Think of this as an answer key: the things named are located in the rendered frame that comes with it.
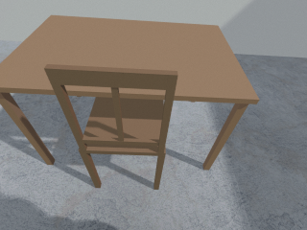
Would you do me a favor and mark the chair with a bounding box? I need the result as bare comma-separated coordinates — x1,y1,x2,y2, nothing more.
44,64,178,190

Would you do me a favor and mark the table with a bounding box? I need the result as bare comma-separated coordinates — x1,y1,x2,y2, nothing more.
0,14,259,171

